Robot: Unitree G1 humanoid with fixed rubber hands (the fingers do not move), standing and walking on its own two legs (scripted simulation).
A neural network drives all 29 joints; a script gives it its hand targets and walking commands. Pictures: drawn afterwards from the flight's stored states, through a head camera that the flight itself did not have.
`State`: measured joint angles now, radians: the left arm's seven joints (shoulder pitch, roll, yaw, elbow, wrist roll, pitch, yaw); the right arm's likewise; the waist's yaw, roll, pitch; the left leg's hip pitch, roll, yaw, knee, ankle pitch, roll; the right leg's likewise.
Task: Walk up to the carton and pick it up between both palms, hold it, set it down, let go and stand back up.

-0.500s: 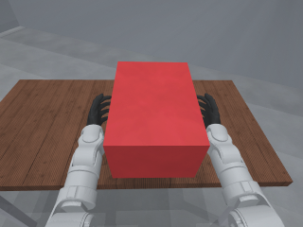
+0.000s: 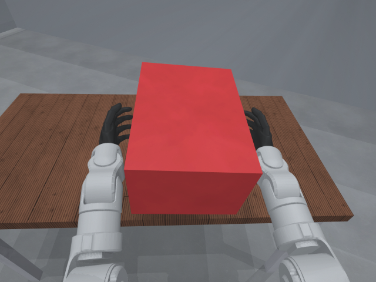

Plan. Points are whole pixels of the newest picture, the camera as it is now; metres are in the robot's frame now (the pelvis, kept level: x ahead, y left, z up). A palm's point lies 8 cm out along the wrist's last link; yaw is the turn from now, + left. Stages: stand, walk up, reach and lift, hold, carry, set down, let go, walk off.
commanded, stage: reach and lift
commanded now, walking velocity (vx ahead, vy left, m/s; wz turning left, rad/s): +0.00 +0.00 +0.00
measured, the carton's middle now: (186, 133) +0.41 -0.02 +0.12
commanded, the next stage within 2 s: hold in 0.84 s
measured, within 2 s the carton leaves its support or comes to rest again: neither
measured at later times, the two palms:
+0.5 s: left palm (108, 132) +0.38 +0.14 +0.16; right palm (258, 133) +0.36 -0.17 +0.15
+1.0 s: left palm (100, 133) +0.36 +0.15 +0.17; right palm (255, 133) +0.36 -0.16 +0.16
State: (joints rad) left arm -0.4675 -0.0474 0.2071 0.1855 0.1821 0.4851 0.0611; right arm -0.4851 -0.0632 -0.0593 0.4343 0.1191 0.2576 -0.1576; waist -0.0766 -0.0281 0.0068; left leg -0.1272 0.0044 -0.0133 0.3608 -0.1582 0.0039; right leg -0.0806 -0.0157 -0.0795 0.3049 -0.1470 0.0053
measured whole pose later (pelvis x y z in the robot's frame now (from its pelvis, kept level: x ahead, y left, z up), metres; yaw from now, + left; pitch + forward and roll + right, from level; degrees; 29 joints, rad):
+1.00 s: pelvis +0.02 +0.00 +0.00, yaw +0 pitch -6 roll -1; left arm -0.43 -0.04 0.20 -0.04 0.20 0.66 0.03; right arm -0.48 -0.10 0.02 0.30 0.24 0.36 -0.21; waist -0.08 -0.02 0.02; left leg -0.08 0.01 -0.02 0.38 -0.20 0.00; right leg -0.01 -0.01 -0.08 0.28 -0.17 0.01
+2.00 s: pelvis +0.01 +0.00 +0.00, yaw +0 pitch -6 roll -1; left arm -0.52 -0.03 0.27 0.07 0.21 0.68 0.00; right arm -0.57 -0.08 -0.01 0.40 0.21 0.39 -0.21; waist -0.07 -0.04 0.00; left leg -0.07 0.01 -0.02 0.37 -0.19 0.00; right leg -0.01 -0.01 -0.09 0.29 -0.17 0.00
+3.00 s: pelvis +0.00 -0.01 +0.00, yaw +0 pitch -6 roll -1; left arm -0.56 -0.02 0.27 0.11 0.22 0.67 0.00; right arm -0.60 -0.06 -0.04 0.43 0.19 0.38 -0.20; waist -0.06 -0.03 0.01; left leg -0.08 0.01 -0.02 0.35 -0.16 0.00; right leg -0.03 -0.01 -0.09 0.29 -0.15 0.00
